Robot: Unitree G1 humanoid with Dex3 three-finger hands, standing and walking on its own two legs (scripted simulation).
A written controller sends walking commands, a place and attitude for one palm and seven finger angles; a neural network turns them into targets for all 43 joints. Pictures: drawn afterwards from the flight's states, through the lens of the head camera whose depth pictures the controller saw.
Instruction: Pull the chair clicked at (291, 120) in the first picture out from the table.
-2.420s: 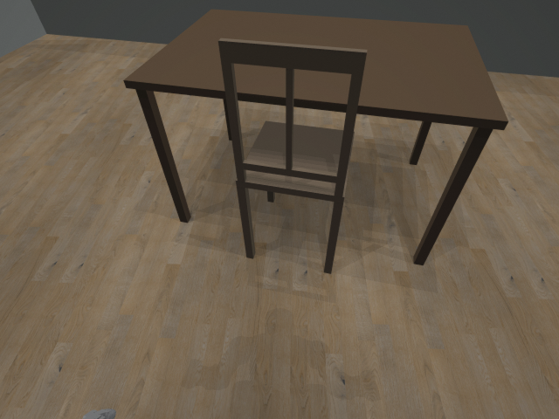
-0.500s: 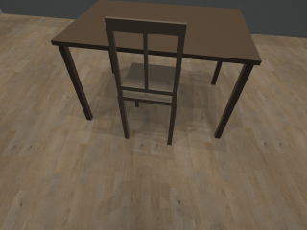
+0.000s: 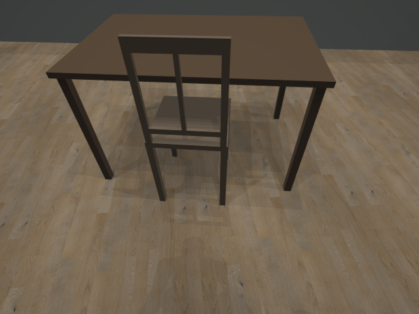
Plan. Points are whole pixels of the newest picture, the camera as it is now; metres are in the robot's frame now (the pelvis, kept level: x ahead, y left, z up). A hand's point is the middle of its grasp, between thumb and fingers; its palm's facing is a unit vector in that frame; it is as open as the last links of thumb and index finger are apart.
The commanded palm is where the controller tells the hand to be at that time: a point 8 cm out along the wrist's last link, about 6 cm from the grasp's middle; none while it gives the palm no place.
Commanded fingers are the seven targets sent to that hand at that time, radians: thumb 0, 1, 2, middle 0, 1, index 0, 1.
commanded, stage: take the last steps up to it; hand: left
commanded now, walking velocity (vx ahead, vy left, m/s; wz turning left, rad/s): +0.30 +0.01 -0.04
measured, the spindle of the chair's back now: (180, 95) +0.87 +0.18 -0.05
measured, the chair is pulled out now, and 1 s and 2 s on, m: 0.00 0.00 0.00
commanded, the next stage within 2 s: come to a stop and stand still in 1.08 s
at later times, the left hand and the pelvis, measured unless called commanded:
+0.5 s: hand out of the picture +0.13 +0.24 -0.17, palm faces +0.03 -0.99 -0.14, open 7.4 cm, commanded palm none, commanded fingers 0.00 0.90 0.90 -0.20 -0.30 -0.20 -0.30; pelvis +0.14 +0.07 +0.01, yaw -3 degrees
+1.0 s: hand (154, 223) +0.38 +0.19 -0.15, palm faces +0.02 -0.98 -0.20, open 7.2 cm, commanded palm none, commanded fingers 0.00 0.90 0.90 -0.20 -0.30 -0.20 -0.30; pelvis +0.31 +0.01 +0.01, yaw -2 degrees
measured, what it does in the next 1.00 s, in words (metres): walks ahead: left foot, then right foot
